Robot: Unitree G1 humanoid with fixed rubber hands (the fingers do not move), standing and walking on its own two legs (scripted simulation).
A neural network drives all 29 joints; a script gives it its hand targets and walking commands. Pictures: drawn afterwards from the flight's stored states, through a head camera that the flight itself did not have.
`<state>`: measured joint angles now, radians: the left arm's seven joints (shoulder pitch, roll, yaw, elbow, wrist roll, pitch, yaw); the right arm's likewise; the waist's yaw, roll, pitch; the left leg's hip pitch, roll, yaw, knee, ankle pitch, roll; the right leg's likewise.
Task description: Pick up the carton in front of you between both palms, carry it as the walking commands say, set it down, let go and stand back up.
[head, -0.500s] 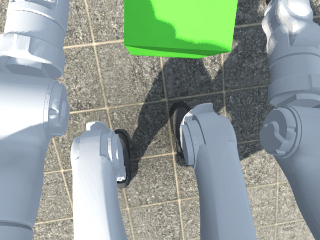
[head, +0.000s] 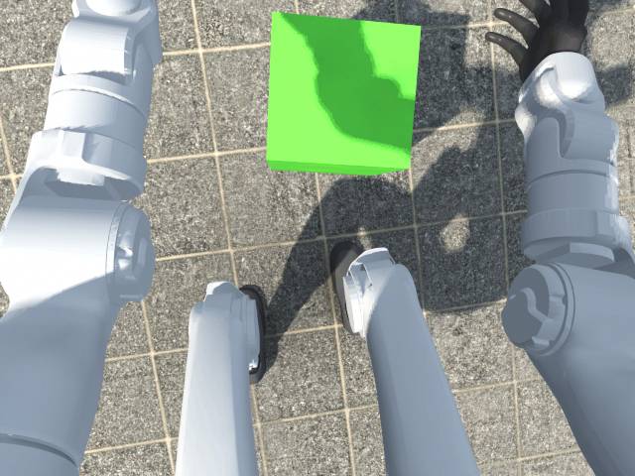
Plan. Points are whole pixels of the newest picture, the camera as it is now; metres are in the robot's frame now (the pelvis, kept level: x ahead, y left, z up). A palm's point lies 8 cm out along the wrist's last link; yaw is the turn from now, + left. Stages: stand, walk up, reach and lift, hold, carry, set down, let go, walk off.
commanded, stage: set down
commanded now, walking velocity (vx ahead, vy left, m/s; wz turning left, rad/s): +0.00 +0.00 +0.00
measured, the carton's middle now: (332, 111) +0.51 -0.12 -0.41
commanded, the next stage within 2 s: let go in 0.26 s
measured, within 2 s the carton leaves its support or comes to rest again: neither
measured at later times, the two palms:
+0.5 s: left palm out of the picture +0.54 +0.11 +0.03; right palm out of the picture +0.44 -0.28 +0.03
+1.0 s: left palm out of the picture +0.38 +0.16 +0.13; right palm out of the picture +0.29 -0.27 +0.15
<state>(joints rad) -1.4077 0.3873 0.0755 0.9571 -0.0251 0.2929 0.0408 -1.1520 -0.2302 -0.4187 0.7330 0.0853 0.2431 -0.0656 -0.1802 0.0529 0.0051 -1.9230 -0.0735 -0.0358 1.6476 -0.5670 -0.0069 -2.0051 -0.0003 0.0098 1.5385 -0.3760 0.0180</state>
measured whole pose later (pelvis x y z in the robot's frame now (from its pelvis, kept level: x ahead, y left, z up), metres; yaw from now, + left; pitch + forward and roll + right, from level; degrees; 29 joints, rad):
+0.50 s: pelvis +0.03 -0.01 +0.13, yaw +2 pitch +44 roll +2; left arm -1.05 0.20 0.24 0.83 0.14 0.22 0.07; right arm -0.82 -0.17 -0.40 0.65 -0.08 0.18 0.06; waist -0.14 0.04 -0.08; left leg -1.46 -0.07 -0.05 1.07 -0.38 -0.02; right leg -1.54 -0.01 0.01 1.00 -0.23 0.00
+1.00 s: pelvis +0.09 -0.02 +0.22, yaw -1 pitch +17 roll +1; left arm -0.15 0.15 0.14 0.59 0.08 0.02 0.04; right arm 0.05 -0.20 -0.04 0.41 0.02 0.03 0.09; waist -0.11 -0.02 0.00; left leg -0.58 -0.01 -0.06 0.64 -0.35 -0.02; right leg -0.69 0.03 0.01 0.63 -0.23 -0.02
